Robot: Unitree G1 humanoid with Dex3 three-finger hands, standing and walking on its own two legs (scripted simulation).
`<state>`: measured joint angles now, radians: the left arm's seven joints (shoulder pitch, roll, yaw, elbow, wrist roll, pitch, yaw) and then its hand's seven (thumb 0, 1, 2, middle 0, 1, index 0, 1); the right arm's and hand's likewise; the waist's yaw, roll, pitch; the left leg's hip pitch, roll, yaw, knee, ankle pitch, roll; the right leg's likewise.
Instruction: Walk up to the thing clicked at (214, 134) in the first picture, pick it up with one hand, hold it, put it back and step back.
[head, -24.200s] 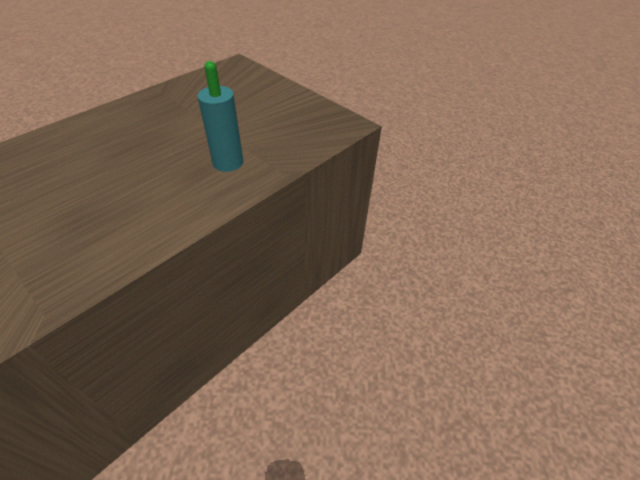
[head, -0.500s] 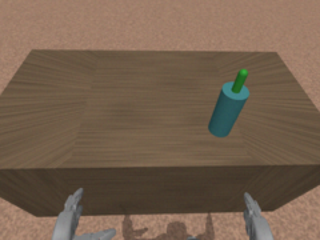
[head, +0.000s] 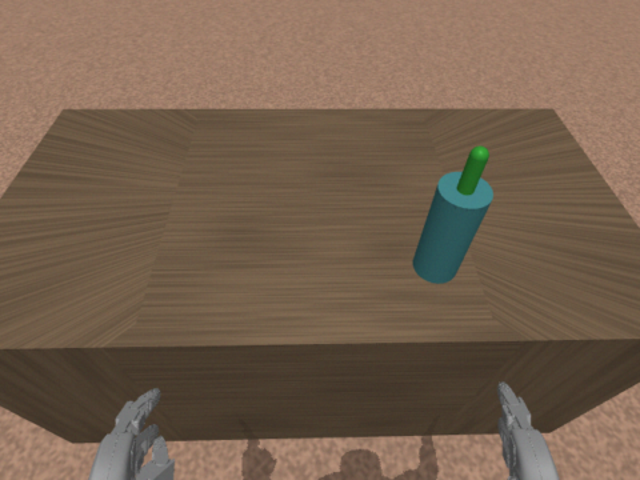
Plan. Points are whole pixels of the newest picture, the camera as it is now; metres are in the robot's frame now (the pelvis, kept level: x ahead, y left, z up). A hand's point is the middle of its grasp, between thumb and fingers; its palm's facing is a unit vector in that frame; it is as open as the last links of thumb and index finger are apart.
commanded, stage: home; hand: right
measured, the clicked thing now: (454, 216) +0.51 -0.22 +0.01
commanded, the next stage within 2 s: none
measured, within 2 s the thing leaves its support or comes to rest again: neither
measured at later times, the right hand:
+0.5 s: hand (465, 468) +0.17 -0.17 -0.05, palm faces +0.10 +0.97 -0.23, open 17.5 cm
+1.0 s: hand (464, 465) +0.17 -0.17 -0.05, palm faces +0.11 +0.96 -0.24, open 17.5 cm
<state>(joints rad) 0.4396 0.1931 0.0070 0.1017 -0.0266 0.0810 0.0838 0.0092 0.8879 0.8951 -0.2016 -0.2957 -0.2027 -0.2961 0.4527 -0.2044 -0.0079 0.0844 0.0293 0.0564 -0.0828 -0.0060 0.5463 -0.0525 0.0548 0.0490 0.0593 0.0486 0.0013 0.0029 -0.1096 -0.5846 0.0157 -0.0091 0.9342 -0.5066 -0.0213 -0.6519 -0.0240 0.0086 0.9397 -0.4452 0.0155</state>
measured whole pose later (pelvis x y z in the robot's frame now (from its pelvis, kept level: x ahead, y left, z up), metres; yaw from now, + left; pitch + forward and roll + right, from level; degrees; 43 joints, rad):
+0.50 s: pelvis -0.01 +0.01 +0.00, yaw +0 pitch +10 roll +0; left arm 0.45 0.20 -0.01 0.06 -0.03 0.09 0.09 0.01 0.90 0.90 -0.20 -0.30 -0.20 -0.30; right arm 0.46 -0.20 0.01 0.06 0.03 0.05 -0.09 -0.01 0.55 -0.05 0.05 0.05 0.06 0.05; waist 0.00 0.00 -0.11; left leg -0.62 0.01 0.00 0.96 -0.51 -0.01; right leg -0.68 -0.03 0.01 0.95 -0.44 0.03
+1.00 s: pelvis +0.00 +0.01 -0.01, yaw +0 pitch +10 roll +0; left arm 0.47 0.20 0.00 0.03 -0.03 0.12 0.09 0.01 0.90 0.90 -0.20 -0.30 -0.20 -0.30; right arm 0.47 -0.21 0.01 0.06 0.03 0.04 -0.10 -0.01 0.56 -0.05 0.05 0.05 0.06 0.05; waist 0.00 0.00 -0.13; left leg -0.63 0.01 -0.01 0.98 -0.52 -0.01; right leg -0.69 -0.03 0.01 0.96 -0.45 0.03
